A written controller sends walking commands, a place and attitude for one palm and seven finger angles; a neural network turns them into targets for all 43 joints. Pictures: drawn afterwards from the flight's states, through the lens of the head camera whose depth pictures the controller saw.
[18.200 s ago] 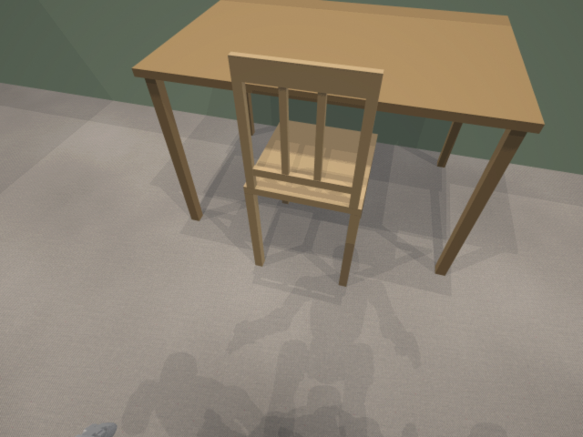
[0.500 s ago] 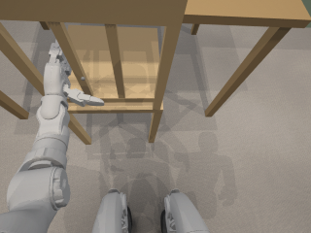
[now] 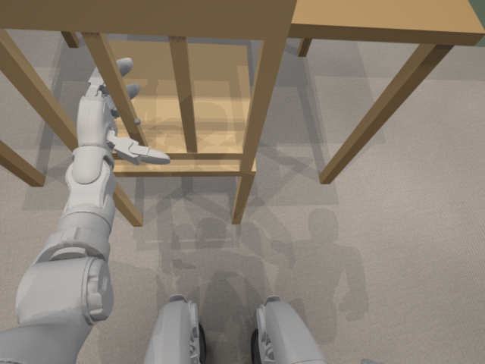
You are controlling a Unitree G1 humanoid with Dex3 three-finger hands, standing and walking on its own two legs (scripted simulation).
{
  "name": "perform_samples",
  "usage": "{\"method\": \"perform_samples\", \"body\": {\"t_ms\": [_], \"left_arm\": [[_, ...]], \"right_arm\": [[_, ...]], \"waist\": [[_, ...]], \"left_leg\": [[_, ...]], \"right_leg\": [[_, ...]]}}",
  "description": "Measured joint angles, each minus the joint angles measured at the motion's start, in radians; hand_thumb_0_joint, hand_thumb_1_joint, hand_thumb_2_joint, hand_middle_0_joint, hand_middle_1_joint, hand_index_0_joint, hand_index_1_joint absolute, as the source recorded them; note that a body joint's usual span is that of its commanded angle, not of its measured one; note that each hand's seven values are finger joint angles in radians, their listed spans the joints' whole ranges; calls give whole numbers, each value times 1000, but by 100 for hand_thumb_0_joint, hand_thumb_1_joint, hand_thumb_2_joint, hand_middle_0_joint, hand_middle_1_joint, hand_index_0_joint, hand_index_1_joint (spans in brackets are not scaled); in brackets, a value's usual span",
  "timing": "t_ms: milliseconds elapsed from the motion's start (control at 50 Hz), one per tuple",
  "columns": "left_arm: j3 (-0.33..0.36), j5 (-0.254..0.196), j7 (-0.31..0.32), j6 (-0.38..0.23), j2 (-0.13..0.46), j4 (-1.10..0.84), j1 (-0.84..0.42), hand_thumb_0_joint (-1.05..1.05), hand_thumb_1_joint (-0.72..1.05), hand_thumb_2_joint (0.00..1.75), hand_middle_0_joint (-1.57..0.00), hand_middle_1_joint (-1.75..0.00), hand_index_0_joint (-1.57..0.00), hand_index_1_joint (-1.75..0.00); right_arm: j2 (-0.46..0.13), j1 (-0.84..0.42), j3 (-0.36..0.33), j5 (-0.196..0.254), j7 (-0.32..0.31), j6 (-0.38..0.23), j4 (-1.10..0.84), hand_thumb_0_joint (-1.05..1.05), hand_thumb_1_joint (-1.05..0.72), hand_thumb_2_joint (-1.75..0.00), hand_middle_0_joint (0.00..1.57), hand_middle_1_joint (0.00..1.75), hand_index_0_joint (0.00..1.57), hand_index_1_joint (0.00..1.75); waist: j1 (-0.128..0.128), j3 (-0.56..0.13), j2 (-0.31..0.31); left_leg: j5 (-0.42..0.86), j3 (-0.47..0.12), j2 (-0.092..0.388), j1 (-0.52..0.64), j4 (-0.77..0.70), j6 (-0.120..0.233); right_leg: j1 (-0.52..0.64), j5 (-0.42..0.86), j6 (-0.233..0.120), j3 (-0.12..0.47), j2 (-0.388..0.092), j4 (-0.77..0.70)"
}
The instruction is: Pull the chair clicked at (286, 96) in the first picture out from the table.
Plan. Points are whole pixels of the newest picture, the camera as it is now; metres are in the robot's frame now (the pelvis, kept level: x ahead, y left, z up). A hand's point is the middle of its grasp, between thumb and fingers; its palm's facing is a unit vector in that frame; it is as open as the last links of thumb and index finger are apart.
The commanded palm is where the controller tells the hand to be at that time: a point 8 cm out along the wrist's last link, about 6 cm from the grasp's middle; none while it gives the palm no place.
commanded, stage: hook a spindle and tug to test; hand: left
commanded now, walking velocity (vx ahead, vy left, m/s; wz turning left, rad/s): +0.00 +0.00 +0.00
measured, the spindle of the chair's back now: (123, 104) +0.52 +0.16 +0.04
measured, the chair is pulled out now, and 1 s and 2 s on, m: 0.00 0.01 0.08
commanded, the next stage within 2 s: step backward, pulling the chair out in 1.14 s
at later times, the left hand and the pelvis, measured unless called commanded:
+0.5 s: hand (138, 120) +0.50 +0.14 +0.03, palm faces -0.01 -1.00 -0.03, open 5.8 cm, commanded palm +0.47 +0.18 +0.04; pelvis +0.00 +0.00 +0.00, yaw +0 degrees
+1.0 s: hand (138, 125) +0.49 +0.14 +0.03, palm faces -0.01 -1.00 -0.02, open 5.2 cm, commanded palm +0.44 +0.18 +0.04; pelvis +0.03 +0.00 +0.02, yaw -1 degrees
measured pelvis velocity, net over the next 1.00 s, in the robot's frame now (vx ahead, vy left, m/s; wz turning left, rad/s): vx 0.03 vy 0.00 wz -0.01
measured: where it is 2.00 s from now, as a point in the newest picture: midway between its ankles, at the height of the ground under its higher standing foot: outside the picture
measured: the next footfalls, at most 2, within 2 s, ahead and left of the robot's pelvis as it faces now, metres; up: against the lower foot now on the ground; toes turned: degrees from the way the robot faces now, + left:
none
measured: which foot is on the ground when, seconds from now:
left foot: down 0.00-1.00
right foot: down 0.00-1.00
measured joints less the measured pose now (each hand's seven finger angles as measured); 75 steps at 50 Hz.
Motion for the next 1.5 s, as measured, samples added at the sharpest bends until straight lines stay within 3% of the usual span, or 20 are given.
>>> {"method": "perform_samples", "body": {"t_ms": [120,280,580,800,1140,1260,1300,1320,1340,1380,1500], "left_arm": [[-1,-7,2,-4,1,-11,2,-2,-36,36,-34,-93,-33,-93],[5,-5,7,1,3,3,-7,-1,0,51,-45,-130,-44,-130],[8,-17,-7,6,2,-18,7,0,73,82,-50,-145,-48,-145],[2,-43,8,40,-19,-129,102,1,76,79,-45,-145,-43,-145],[-65,-87,18,76,-85,-370,316,2,76,77,-41,-145,-41,-145],[-99,-85,20,59,-110,-416,376,2,76,77,-42,-145,-41,-145],[-124,-50,65,133,-109,-447,369,1,75,77,-43,-143,-41,-145],[-143,-32,93,186,-110,-447,359,1,75,78,-42,-141,-41,-145],[-164,-23,120,236,-113,-431,349,2,75,79,-42,-138,-41,-145],[-191,-30,161,306,-129,-362,325,3,75,79,-38,-132,-42,-145],[-201,-47,188,323,-166,-94,242,5,75,79,-29,-114,-46,-145]], "right_arm": [[4,11,0,-1,0,-3,6,1,-90,-90,20,30,21,30],[1,17,0,-1,0,-3,8,1,-90,-90,20,30,21,30],[-5,6,-5,1,-2,-1,4,1,-90,-90,20,30,21,30],[6,1,-7,11,8,5,-25,1,-90,-90,20,30,21,30],[10,-10,-25,22,15,-22,-48,1,-90,-90,20,30,21,30],[9,-24,-27,22,10,-47,-46,1,-90,-90,20,30,21,30],[18,-46,-28,47,-23,-13,-50,1,-90,-90,20,30,21,30],[21,-53,-26,57,-46,4,-54,1,-91,-90,20,30,20,30],[24,-56,-22,65,-67,17,-58,1,-91,-90,20,30,20,30],[27,-53,-10,77,-99,35,-62,1,-91,-90,20,30,20,30],[25,-44,9,86,-134,49,-30,1,-90,-90,20,30,21,30]], "waist": [[0,2,3],[-2,0,3],[0,1,-1],[-2,-2,-2],[34,-9,-5],[51,-12,-9],[56,47,-16],[60,76,-13],[64,92,-9],[73,104,-2],[83,112,-13]], "left_leg": [[1,1,1,-1,0,0],[2,1,1,-2,-2,-1],[-1,1,2,-2,-1,-3],[-9,17,7,41,-32,-3],[-25,34,1,125,-96,-6],[-29,26,-7,148,-109,-9],[-26,27,-16,222,-142,-5],[-10,25,-20,272,-176,-8],[6,25,-24,320,-220,-7],[44,30,-28,411,-320,-4],[162,41,-24,601,-550,-8]], "right_leg": [[-2,1,0,1,1,0],[-4,2,-1,2,2,0],[-5,-1,-2,3,4,1],[30,-1,0,20,9,-29],[103,-10,3,41,6,-87],[127,-14,1,38,3,-96],[204,-20,5,39,-4,-131],[252,18,29,39,-7,-165],[301,34,30,39,-10,-210],[390,66,20,43,-11,-311],[568,221,28,42,-7,-539]]}}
